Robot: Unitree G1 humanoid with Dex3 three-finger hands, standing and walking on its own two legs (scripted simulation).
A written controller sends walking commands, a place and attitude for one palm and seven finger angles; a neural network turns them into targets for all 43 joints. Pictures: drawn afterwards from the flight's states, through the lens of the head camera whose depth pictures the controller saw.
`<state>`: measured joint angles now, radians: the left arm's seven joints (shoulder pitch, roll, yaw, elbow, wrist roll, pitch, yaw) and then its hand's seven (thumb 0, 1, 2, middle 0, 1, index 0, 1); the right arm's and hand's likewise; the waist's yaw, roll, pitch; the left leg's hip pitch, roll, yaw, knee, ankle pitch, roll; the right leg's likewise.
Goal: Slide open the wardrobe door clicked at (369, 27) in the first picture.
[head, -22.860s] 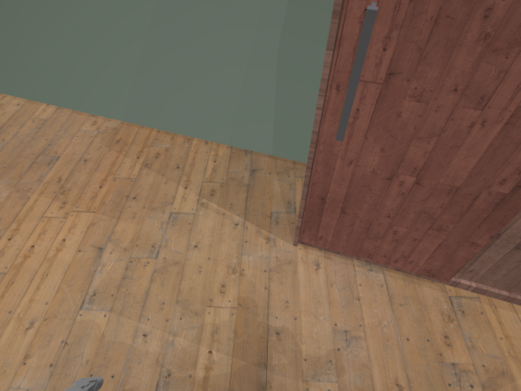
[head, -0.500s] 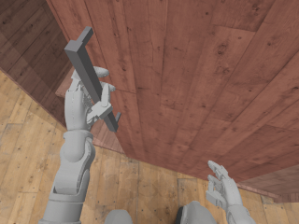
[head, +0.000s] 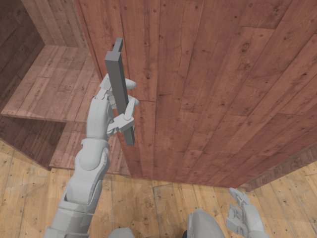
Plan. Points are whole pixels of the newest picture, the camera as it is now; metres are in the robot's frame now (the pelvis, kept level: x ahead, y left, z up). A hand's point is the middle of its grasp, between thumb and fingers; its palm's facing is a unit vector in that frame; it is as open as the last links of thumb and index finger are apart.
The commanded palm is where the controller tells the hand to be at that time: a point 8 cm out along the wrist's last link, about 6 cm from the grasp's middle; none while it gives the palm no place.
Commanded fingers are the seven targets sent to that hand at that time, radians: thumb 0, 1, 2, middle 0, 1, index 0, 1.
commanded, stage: step sideways, sliding the door along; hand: left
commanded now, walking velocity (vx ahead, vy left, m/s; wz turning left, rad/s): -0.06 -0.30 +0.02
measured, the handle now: (126, 105) +0.39 +0.14 +0.08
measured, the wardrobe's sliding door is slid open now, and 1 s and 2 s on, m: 0.52 0.52 0.52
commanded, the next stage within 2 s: stop walking and hold the door there in 0.40 s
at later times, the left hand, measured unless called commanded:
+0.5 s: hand (140, 113) +0.34 +0.09 +0.12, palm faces +0.41 -0.91 -0.04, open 6.5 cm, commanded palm +0.30 +0.12 +0.09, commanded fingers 0.00 0.90 0.90 -0.45 -1.40 -0.45 -1.40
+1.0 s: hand (136, 113) +0.35 +0.10 +0.11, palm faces +0.50 -0.83 -0.25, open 6.4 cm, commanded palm +0.30 +0.13 +0.09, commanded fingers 0.00 0.90 0.90 -0.45 -1.40 -0.45 -1.40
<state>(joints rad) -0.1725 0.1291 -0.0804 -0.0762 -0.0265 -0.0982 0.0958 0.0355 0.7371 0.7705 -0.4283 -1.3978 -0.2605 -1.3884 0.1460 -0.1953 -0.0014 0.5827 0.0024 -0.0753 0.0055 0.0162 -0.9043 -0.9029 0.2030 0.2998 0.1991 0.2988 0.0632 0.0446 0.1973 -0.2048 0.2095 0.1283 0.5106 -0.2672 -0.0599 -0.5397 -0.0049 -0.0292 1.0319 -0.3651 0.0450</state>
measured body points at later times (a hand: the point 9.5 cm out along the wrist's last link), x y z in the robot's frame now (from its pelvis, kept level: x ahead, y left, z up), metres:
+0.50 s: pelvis -0.03 -0.15 +0.00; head +0.04 -0.11 +0.44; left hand +0.32 +0.14 +0.12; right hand +0.16 -0.36 -0.10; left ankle -0.03 +0.00 -0.74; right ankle -0.01 -0.30 -0.66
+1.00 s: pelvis -0.02 -0.19 -0.01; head -0.02 -0.20 +0.44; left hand +0.31 +0.14 +0.13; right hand +0.10 -0.48 -0.11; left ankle +0.01 -0.11 -0.74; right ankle +0.00 -0.34 -0.72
